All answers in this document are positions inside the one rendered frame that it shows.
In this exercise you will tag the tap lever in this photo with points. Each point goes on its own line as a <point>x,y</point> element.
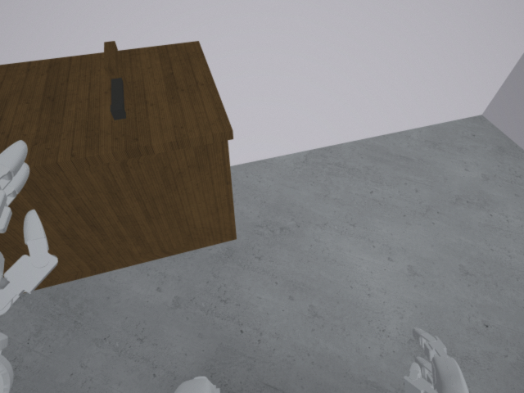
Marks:
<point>117,99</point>

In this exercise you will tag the left robot hand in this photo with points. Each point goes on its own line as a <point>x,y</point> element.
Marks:
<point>27,272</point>

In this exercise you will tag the counter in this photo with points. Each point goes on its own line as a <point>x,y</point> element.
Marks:
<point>115,193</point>

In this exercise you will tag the right robot hand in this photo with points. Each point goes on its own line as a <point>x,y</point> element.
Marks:
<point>443,374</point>

